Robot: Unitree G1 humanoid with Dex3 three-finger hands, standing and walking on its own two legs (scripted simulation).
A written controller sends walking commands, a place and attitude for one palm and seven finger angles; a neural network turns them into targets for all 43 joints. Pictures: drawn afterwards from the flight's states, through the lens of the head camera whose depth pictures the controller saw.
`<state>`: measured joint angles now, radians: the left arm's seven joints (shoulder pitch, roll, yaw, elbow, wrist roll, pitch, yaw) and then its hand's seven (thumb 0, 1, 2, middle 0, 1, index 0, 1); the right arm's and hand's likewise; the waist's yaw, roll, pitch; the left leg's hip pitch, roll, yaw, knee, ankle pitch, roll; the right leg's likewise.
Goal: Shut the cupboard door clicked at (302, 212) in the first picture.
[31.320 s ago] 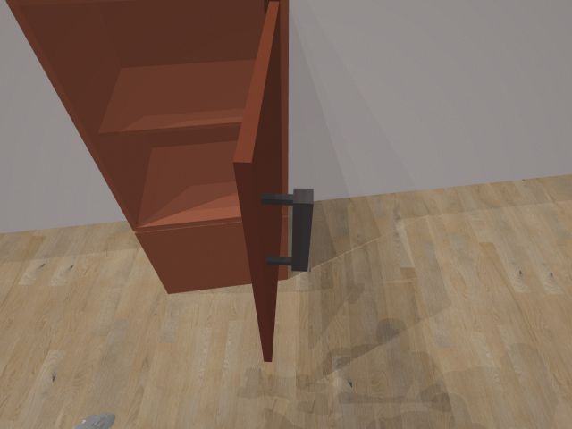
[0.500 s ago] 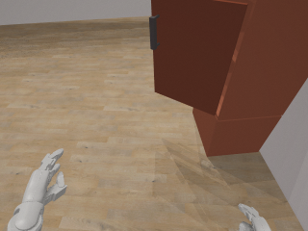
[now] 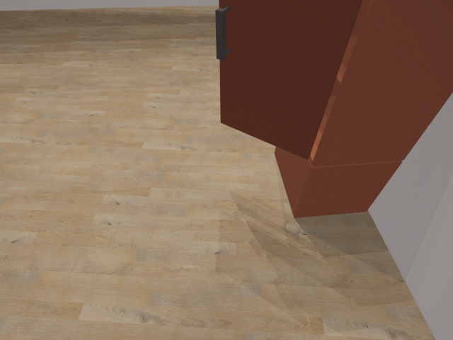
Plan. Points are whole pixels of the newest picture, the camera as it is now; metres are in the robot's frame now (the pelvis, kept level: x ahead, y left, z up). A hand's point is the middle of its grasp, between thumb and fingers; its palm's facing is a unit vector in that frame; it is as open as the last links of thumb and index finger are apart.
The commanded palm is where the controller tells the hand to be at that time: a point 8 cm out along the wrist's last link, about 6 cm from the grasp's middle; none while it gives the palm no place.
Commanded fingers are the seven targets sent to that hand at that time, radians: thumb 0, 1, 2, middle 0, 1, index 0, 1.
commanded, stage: let the arm hang, fingers relaxed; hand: left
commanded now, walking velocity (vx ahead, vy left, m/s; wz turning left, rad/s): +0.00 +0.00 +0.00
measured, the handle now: (224, 33) +1.02 +0.06 +0.08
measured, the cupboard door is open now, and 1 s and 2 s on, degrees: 51 51 51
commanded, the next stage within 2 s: look to check the result in 0.48 s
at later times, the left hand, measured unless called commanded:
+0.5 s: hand out of the picture -0.02 +0.15 -0.18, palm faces +0.02 -0.99 -0.16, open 7.4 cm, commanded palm none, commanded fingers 0.00 0.90 0.90 -0.20 -0.30 -0.20 -0.30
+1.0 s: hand out of the picture +0.01 +0.18 -0.17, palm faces +0.00 -0.98 -0.21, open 7.4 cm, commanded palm none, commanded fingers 0.00 0.90 0.90 -0.20 -0.30 -0.20 -0.30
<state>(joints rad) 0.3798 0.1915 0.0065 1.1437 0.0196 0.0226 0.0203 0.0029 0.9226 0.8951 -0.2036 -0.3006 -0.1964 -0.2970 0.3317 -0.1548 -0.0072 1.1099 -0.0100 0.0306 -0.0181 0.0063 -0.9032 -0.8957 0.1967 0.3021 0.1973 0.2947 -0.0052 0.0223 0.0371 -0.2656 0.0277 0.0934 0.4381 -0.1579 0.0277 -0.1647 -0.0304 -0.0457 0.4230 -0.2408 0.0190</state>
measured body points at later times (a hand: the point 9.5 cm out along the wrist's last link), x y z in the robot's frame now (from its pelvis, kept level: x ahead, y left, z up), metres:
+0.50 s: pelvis +0.00 +0.00 +0.00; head +0.00 +0.00 +0.45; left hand -0.02 +0.21 -0.16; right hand -0.03 -0.22 -0.16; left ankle +0.05 +0.10 -0.74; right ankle -0.01 -0.13 -0.74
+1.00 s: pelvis +0.01 -0.01 +0.00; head +0.02 -0.01 +0.45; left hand +0.02 +0.23 -0.15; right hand +0.02 -0.24 -0.16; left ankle +0.05 +0.10 -0.74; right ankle -0.01 -0.13 -0.74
